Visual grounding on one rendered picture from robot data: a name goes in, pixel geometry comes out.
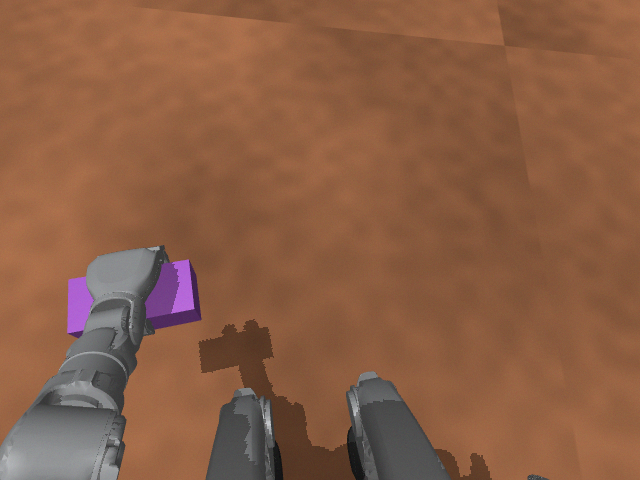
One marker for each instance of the right robot foot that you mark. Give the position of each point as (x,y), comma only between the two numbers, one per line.
(354,458)

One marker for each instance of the left robot hand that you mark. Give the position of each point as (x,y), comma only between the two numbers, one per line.
(134,271)

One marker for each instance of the left robot arm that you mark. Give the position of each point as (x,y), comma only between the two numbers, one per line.
(74,428)

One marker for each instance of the carton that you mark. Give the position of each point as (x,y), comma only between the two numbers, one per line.
(173,301)

